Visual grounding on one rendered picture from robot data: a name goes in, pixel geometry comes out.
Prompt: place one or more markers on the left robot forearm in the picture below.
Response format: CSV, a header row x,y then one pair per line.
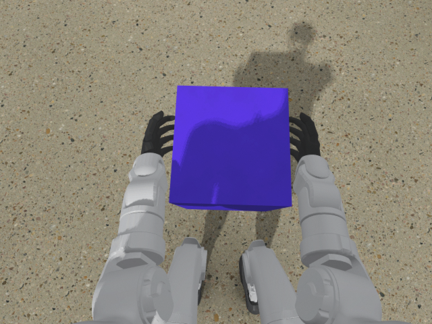
x,y
139,239

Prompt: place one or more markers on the left robot thigh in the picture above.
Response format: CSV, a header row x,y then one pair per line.
x,y
187,269

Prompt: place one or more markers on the carton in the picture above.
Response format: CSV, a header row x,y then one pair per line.
x,y
231,149

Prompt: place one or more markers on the robot right hand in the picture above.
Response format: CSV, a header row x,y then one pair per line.
x,y
308,143

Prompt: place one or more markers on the robot right upper arm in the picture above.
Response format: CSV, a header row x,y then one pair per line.
x,y
326,295

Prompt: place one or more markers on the robot left hand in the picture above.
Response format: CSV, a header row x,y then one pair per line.
x,y
152,141

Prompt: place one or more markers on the robot right foot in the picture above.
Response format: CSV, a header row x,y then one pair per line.
x,y
252,306

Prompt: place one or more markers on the robot left upper arm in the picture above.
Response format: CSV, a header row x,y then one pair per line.
x,y
136,295

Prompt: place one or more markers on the right robot forearm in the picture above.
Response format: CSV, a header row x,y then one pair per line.
x,y
325,237

